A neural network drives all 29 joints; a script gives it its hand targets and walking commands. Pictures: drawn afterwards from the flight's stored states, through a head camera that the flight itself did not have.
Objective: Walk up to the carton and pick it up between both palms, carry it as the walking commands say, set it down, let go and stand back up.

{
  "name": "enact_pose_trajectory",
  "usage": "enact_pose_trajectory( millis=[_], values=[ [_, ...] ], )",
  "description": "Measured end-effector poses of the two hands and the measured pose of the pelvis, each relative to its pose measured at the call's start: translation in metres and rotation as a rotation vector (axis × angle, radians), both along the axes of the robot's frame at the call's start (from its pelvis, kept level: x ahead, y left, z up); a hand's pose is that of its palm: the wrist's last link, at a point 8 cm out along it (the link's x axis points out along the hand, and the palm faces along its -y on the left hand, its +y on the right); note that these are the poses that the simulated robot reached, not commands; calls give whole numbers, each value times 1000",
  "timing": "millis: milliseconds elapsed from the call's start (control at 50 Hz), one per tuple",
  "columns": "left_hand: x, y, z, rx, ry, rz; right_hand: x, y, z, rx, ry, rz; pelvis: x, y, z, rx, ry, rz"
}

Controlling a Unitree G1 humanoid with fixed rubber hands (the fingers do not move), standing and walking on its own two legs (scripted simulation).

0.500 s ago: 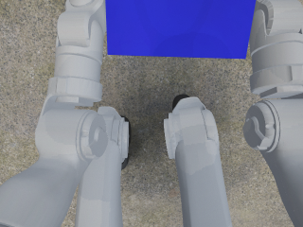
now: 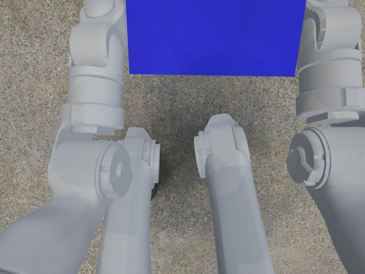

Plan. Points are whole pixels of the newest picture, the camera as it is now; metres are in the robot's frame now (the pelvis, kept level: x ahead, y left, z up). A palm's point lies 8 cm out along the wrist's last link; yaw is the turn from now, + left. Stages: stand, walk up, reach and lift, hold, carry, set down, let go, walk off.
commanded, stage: reach and lift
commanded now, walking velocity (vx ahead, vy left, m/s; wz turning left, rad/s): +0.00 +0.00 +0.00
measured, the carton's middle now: out of the picture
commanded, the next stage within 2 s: none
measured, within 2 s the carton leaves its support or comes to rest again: neither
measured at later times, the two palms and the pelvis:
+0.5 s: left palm out of the picture +0.54 +0.05 -0.05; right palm out of the picture +0.51 -0.23 -0.06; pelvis -0.01 +0.00 +0.04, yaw -1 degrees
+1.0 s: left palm out of the picture +0.52 +0.06 +0.02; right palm out of the picture +0.49 -0.22 +0.01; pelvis -0.01 +0.00 +0.10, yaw -2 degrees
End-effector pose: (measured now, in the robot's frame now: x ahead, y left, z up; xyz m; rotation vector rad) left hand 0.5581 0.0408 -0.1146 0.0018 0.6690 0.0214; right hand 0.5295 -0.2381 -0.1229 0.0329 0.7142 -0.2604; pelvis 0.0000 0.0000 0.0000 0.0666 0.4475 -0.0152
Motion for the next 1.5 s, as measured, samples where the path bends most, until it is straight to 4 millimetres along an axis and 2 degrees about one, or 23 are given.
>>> enact_pose_trajectory(
  millis=[160,460,600,800,1500],
  values=[
    [-7,-1,23,-2,-7,4,-6,-1,23,-1,-7,1,-7,-2,15,8,-16,-7],
    [-20,6,57,6,0,4,-21,6,54,4,1,3,-13,-3,40,19,-51,-18],
    [-25,8,77,7,-2,1,-25,8,77,0,0,3,-14,-2,54,16,-78,-25],
    [-33,12,110,13,-15,-7,-34,12,109,11,-14,-11,-14,0,77,6,-117,-29],
    [-66,26,205,25,1,-3,-66,26,203,11,4,2,-5,-1,159,-7,-238,-47]
  ],
)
